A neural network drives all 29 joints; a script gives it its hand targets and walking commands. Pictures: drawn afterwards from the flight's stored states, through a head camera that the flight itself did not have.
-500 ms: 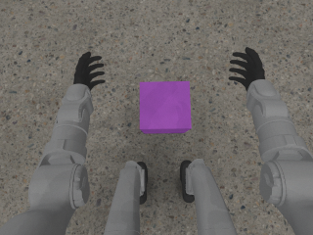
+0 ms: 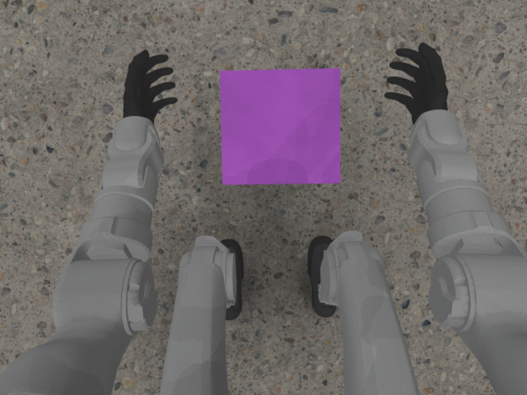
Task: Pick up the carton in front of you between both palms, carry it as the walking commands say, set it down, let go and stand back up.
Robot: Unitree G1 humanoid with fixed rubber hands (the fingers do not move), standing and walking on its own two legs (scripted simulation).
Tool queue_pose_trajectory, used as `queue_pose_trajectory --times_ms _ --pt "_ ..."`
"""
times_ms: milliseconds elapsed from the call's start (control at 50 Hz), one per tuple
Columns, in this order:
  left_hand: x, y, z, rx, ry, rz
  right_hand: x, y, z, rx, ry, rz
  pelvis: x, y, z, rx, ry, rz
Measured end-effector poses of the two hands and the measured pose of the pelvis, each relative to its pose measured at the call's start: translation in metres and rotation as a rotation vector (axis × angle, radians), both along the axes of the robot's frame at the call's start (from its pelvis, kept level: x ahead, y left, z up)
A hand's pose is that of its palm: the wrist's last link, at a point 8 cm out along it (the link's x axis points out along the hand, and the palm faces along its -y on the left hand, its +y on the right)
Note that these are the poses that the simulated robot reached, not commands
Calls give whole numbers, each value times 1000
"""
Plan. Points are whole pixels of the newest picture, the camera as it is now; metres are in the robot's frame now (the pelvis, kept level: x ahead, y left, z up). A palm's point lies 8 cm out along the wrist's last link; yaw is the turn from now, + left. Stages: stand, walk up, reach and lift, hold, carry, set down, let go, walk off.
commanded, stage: reach and lift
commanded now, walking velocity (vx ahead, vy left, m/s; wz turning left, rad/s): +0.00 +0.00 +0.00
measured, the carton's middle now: (278, 136) +0.47 -0.01 -0.40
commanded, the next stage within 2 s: none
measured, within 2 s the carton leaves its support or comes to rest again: leaves its support in 1.38 s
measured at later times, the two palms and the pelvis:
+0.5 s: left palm (181, 132) +0.47 +0.18 -0.33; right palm (375, 128) +0.46 -0.20 -0.33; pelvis -0.05 +0.00 -0.15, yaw +0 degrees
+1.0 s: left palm (192, 129) +0.48 +0.16 -0.33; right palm (364, 124) +0.47 -0.17 -0.33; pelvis -0.04 +0.00 -0.15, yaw +0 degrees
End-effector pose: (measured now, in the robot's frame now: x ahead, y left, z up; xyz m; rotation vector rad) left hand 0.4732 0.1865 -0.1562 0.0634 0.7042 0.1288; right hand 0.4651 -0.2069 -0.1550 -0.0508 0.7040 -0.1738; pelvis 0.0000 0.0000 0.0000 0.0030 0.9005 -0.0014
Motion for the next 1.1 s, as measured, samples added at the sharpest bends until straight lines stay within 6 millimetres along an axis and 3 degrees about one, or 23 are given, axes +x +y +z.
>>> queue_pose_trajectory --times_ms 100,240,480,540,700,940,1100 --pt "-4 0 -49 -4 -16 -2 -5 -1 -49 4 -14 2 -9 0 -45 0 -25 -1" --pt "-2 -4 -92 -4 -17 1 -4 1 -92 9 -15 -4 -29 0 -95 -1 -108 -3" --pt "-2 -10 -170 -5 48 4 -2 10 -172 16 47 -1 -50 0 -147 2 -221 -4" --pt "3 -6 -181 6 42 8 1 9 -185 8 43 4 -51 -1 -156 3 -236 -4" --pt "9 -9 -180 -7 17 10 12 11 -184 12 12 33 -44 -1 -162 5 -244 -1" --pt "1 -21 -173 -16 36 -5 5 25 -176 21 35 44 -41 -1 -152 4 -211 0" --pt "7 -47 -172 -30 27 -21 11 43 -175 28 25 47 -44 0 -149 1 -211 1"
